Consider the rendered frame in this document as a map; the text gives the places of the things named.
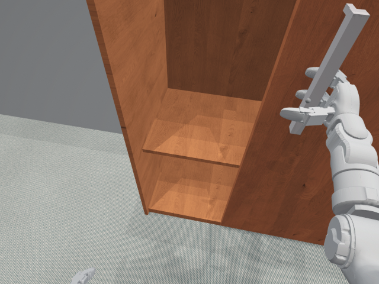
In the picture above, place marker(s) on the wardrobe door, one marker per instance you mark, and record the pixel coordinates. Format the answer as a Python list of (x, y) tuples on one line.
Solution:
[(284, 183)]

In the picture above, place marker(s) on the right robot forearm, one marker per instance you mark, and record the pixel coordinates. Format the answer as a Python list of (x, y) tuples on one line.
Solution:
[(354, 165)]

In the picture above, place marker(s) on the robot right hand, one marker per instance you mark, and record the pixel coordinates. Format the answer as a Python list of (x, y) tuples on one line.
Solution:
[(343, 100)]

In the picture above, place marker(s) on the robot right upper arm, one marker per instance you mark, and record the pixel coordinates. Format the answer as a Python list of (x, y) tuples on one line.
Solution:
[(352, 243)]

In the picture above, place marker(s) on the robot left hand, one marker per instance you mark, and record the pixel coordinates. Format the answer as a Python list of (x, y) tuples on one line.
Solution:
[(83, 277)]

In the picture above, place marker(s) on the handle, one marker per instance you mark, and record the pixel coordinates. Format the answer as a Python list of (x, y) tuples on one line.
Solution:
[(347, 34)]

